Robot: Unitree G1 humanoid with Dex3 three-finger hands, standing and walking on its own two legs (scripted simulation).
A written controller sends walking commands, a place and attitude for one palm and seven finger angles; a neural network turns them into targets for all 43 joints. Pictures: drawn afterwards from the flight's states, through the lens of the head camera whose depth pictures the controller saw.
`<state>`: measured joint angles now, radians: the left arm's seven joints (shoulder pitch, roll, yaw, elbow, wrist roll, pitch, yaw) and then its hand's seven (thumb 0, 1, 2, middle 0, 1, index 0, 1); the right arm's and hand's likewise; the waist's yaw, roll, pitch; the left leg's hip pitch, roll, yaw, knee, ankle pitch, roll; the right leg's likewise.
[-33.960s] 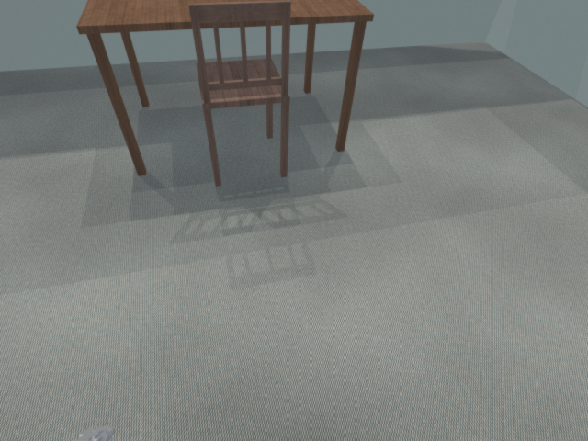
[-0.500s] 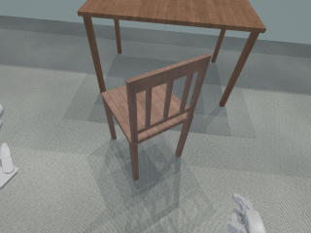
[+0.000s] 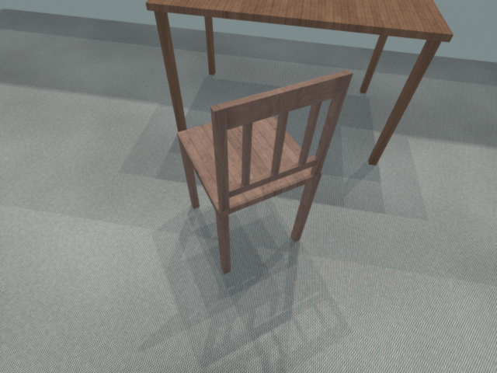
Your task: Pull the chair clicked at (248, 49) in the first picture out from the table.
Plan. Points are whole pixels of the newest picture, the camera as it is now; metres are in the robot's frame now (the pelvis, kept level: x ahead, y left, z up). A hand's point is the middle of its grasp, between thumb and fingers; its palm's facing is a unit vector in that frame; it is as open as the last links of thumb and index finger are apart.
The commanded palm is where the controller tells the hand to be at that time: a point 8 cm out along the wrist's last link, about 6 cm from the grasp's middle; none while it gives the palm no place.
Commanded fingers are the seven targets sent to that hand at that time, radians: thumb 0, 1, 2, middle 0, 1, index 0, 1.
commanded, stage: let the arm hang, fingers relaxed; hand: left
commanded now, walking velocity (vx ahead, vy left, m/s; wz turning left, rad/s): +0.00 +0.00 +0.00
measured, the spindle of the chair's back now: (278, 144) +0.68 -0.06 -0.09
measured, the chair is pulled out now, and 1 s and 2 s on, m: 0.54 0.54 0.54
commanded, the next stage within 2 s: look to check the result in 0.78 s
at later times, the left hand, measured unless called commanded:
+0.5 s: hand out of the picture +0.02 +0.18 -0.15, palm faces +0.02 -0.98 -0.21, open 7.4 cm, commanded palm none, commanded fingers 0.00 0.90 0.90 -0.20 -0.30 -0.20 -0.30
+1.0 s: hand out of the picture +0.02 +0.18 -0.16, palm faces +0.03 -0.98 -0.17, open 7.3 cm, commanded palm none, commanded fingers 0.00 0.90 0.90 -0.20 -0.30 -0.20 -0.30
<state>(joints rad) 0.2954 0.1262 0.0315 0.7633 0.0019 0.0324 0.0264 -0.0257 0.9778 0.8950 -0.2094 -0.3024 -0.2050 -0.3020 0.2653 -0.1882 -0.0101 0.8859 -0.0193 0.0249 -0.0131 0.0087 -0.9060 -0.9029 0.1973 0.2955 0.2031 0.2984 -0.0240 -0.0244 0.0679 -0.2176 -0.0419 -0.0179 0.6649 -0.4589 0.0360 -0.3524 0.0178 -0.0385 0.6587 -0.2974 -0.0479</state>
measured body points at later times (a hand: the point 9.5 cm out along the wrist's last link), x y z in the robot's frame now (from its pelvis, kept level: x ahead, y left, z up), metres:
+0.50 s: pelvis +0.00 +0.00 +0.02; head +0.01 +0.00 +0.47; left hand +0.02 +0.23 -0.14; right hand -0.04 -0.19 -0.15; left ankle -0.05 +0.11 -0.72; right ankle +0.03 -0.09 -0.72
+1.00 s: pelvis +0.02 +0.02 +0.02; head +0.04 +0.02 +0.47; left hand +0.02 +0.23 -0.15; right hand -0.01 -0.19 -0.14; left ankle -0.05 +0.11 -0.72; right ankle +0.03 -0.09 -0.72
